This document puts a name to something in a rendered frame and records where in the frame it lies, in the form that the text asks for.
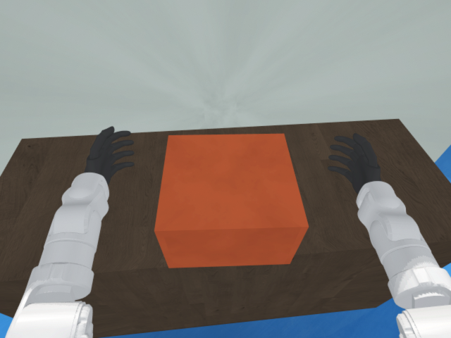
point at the robot right forearm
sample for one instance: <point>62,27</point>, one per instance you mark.
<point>415,278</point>

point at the robot left forearm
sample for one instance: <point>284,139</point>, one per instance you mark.
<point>65,271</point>

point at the pedestal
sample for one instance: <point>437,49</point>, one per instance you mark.
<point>335,267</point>

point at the left robot upper arm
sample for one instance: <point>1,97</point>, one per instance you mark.
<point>68,319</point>

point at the carton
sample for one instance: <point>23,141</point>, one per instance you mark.
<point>229,200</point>

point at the right robot upper arm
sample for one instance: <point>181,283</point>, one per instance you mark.
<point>428,322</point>

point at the robot left hand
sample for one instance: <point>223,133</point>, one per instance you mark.
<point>101,157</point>

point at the robot right hand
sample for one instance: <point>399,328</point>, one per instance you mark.
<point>363,166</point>

